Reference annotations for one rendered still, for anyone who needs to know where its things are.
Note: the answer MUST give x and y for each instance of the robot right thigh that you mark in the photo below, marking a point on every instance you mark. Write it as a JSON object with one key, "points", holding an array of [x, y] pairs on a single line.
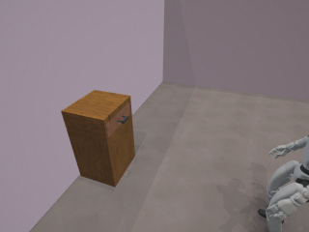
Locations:
{"points": [[282, 176]]}

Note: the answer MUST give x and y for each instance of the right robot forearm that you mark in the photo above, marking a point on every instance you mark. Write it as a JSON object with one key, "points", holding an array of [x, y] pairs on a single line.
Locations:
{"points": [[298, 144]]}

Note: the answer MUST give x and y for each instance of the left robot forearm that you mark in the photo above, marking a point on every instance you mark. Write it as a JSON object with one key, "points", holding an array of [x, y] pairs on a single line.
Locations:
{"points": [[300, 197]]}

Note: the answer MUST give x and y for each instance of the right robot shin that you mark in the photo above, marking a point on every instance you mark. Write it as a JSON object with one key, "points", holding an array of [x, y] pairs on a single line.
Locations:
{"points": [[268, 196]]}

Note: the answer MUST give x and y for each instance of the handle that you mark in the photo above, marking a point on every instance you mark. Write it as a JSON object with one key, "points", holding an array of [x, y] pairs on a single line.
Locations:
{"points": [[124, 120]]}

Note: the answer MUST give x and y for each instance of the drawer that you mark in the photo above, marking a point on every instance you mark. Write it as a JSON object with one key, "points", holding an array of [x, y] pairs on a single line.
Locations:
{"points": [[113, 124]]}

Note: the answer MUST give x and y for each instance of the cabinet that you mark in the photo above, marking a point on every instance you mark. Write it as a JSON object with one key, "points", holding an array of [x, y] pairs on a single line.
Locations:
{"points": [[99, 157]]}

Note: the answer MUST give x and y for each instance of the left robot hand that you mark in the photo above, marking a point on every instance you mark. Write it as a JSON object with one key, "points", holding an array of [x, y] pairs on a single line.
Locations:
{"points": [[285, 205]]}

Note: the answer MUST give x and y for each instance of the right robot hand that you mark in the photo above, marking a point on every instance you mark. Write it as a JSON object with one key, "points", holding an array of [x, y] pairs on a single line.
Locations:
{"points": [[283, 151]]}

